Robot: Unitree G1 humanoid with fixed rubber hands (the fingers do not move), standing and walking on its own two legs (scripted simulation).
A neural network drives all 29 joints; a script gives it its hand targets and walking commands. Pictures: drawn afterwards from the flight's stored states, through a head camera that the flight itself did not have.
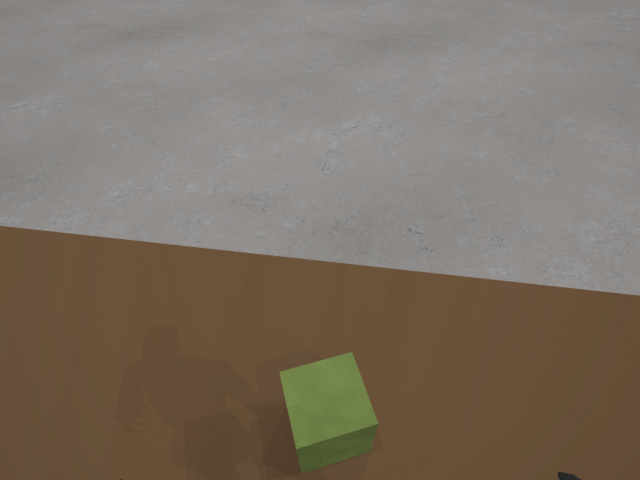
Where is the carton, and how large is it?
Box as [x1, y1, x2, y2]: [279, 352, 377, 472]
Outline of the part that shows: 351,352 279,372 301,472 317,468 370,450 377,426 377,421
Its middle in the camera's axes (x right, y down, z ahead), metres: +0.02 +0.48 +1.09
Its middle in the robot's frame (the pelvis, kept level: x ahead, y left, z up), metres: +0.44 +0.01 -0.66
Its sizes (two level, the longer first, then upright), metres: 0.210 0.200 0.250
